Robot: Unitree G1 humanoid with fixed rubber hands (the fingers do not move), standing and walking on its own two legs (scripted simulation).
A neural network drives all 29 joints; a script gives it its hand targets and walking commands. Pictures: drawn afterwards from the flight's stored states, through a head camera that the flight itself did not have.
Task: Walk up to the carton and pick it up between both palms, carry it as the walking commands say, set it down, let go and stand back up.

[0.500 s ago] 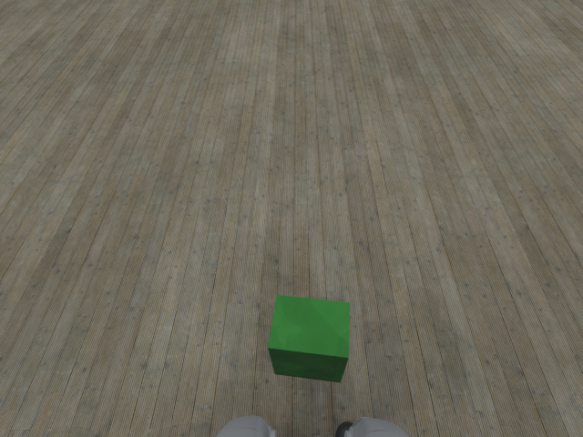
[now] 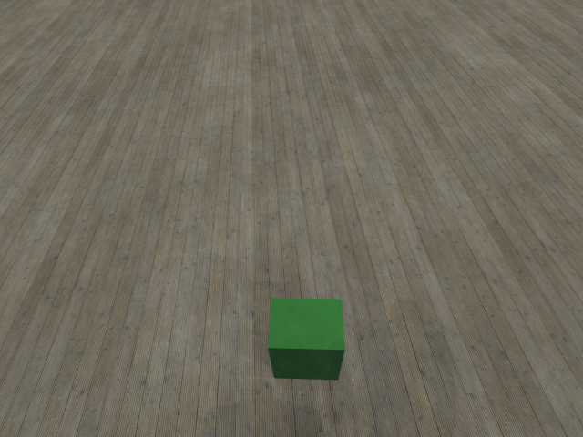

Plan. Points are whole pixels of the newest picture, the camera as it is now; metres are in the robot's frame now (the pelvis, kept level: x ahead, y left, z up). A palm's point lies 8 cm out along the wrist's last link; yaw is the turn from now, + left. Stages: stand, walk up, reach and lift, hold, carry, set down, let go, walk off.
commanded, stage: walk up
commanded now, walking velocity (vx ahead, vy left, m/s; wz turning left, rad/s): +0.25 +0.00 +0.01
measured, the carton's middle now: (306, 340) +0.49 -0.01 -0.65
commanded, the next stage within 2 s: none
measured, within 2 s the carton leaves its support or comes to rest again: neither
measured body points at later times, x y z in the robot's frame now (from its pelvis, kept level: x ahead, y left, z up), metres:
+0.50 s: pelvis +0.10 +0.03 -0.02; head +0.14 +0.03 +0.43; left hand +0.04 +0.27 -0.17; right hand +0.19 -0.20 -0.17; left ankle +0.18 +0.16 -0.75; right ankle +0.00 -0.09 -0.71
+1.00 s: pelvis +0.07 -0.07 +0.01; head +0.07 -0.12 +0.45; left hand +0.12 +0.17 -0.12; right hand +0.03 -0.31 -0.17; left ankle +0.01 +0.09 -0.68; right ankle +0.13 -0.12 -0.75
